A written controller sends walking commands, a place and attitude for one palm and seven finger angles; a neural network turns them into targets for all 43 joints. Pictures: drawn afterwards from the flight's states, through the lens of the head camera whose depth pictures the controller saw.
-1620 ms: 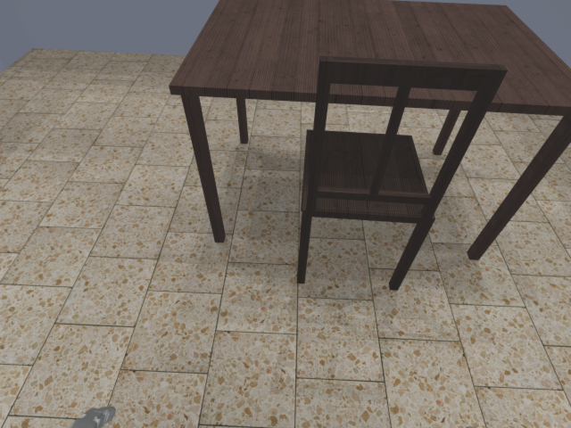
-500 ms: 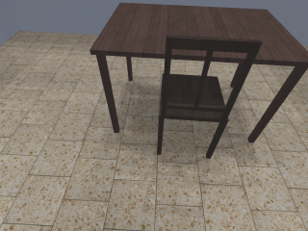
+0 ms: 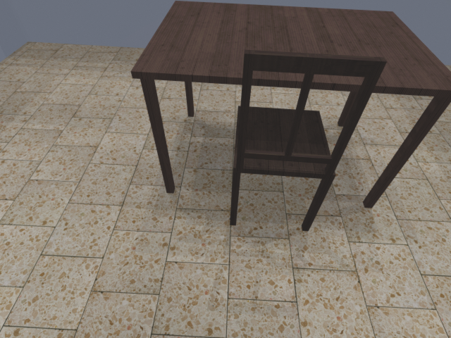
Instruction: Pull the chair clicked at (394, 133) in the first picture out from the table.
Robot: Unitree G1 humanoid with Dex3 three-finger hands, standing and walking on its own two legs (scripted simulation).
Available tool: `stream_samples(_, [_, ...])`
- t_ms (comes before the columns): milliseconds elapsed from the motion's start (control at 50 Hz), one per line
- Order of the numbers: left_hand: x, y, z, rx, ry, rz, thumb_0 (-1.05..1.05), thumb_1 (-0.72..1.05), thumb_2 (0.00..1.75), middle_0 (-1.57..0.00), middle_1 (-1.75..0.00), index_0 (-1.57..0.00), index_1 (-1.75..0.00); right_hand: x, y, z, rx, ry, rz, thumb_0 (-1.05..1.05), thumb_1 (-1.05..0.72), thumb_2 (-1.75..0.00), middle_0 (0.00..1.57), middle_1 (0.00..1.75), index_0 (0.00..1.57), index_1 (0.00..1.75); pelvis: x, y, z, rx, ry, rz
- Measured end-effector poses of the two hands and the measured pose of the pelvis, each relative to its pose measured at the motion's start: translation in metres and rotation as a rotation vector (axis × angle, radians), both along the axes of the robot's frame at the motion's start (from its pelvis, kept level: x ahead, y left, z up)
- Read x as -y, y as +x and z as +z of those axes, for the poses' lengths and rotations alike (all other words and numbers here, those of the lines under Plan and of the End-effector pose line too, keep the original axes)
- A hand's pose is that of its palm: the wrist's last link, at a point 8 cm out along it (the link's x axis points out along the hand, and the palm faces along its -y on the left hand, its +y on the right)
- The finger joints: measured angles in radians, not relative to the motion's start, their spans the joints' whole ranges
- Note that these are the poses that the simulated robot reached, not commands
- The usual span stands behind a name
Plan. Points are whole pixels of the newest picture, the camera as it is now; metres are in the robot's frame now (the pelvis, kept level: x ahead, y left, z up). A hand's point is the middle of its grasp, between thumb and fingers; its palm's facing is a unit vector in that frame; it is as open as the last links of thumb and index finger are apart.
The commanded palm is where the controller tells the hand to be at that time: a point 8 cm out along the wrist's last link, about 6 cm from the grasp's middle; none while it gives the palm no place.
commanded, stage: walk to a spot facing it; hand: left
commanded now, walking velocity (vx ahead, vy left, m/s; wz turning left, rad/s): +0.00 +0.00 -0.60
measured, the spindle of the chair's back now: (297, 118) +0.80 -0.19 -0.08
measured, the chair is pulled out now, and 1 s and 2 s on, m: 0.00 0.00 0.00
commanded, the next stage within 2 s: none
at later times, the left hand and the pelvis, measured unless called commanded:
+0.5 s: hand out of the picture +0.04 +0.15 -0.17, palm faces -0.16 -0.95 -0.27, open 7.4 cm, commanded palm none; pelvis -0.03 -0.04 -0.01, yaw -14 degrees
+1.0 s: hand out of the picture +0.13 +0.19 -0.18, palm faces -0.42 -0.88 -0.24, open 7.4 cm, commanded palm none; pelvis -0.03 +0.02 -0.01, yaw -31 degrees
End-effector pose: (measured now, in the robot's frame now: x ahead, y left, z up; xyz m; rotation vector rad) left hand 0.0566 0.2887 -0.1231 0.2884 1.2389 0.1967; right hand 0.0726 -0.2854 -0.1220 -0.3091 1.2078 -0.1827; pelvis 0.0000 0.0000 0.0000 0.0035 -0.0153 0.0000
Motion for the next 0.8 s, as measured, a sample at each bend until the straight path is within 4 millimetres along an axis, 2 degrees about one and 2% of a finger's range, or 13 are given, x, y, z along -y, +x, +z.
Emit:
stream_samples(140, [0.011, 0.000, -0.009, -0.033, -0.012, -0.026, 0.00, 0.91, 0.90, -0.20, -0.29, -0.20, -0.29, -0.009, -0.009, -0.007, 0.038, 0.019, -0.064, 0.00, -0.91, -0.90, 0.20, 0.30, 0.20, 0.30, 0.001, -0.006, -0.006, -0.002, 0.006, -0.063])
stream_samples(260, [0.035, -0.002, -0.020, -0.069, -0.038, -0.079, 0.00, 0.91, 0.90, -0.20, -0.29, -0.20, -0.29, -0.014, -0.041, -0.025, 0.031, 0.075, -0.144, 0.00, -0.91, -0.90, 0.20, 0.30, 0.20, 0.30, 0.010, -0.015, -0.016, 0.007, 0.036, -0.140])
stream_samples(380, [0.070, -0.001, -0.022, -0.050, -0.034, -0.127, 0.00, 0.91, 0.90, -0.20, -0.29, -0.20, -0.29, 0.000, -0.075, -0.052, -0.014, 0.127, -0.230, 0.00, -0.91, -0.90, 0.20, 0.30, 0.20, 0.30, 0.030, -0.021, -0.028, 0.011, 0.023, -0.193])
stream_samples(460, [0.085, -0.008, -0.012, -0.056, -0.040, -0.125, 0.00, 0.91, 0.89, -0.20, -0.29, -0.20, -0.29, 0.008, -0.086, -0.043, -0.033, 0.134, -0.263, 0.00, -0.91, -0.90, 0.20, 0.30, 0.20, 0.30, 0.038, -0.026, -0.017, 0.001, 0.030, -0.218])
stream_samples(580, [0.097, -0.007, -0.003, -0.085, -0.050, -0.180, 0.00, 0.91, 0.89, -0.20, -0.29, -0.20, -0.29, 0.018, -0.090, -0.026, 0.021, 0.120, -0.321, 0.00, -0.91, -0.90, 0.20, 0.30, 0.20, 0.30, 0.041, -0.030, -0.005, -0.026, 0.048, -0.290])
stream_samples(700, [0.093, 0.009, -0.002, -0.076, -0.052, -0.238, 0.00, 0.91, 0.89, -0.20, -0.29, -0.20, -0.30, 0.020, -0.091, -0.018, 0.069, 0.090, -0.372, 0.00, -0.91, -0.90, 0.20, 0.30, 0.19, 0.30, 0.033, -0.030, -0.003, -0.040, 0.044, -0.359])
stream_samples(800, [0.081, 0.029, -0.005, -0.061, -0.053, -0.290, 0.00, 0.91, 0.89, -0.20, -0.29, -0.20, -0.29, 0.011, -0.090, -0.009, 0.115, 0.065, -0.410, 0.00, -0.91, -0.90, 0.20, 0.30, 0.19, 0.30, 0.018, -0.029, -0.004, -0.047, 0.037, -0.419])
